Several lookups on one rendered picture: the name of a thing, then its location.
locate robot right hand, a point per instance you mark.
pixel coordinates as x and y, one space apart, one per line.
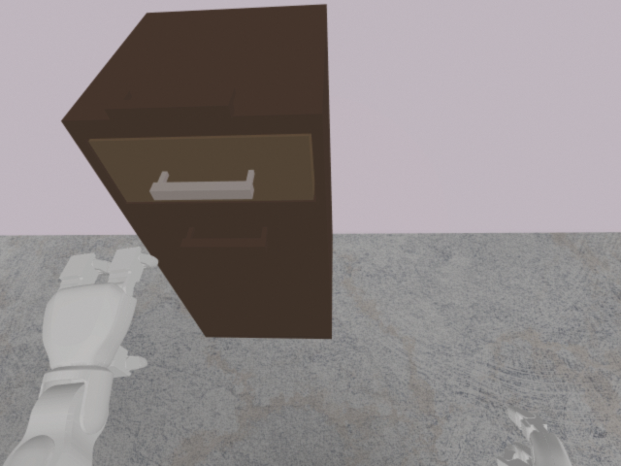
545 448

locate cabinet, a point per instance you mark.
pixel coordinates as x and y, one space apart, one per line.
273 63

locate handle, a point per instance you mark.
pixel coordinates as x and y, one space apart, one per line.
202 190
224 245
174 109

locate robot left forearm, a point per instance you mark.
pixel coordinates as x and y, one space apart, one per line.
68 417

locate drawer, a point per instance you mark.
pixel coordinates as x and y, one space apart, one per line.
282 164

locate robot left hand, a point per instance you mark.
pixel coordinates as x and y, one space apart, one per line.
85 322

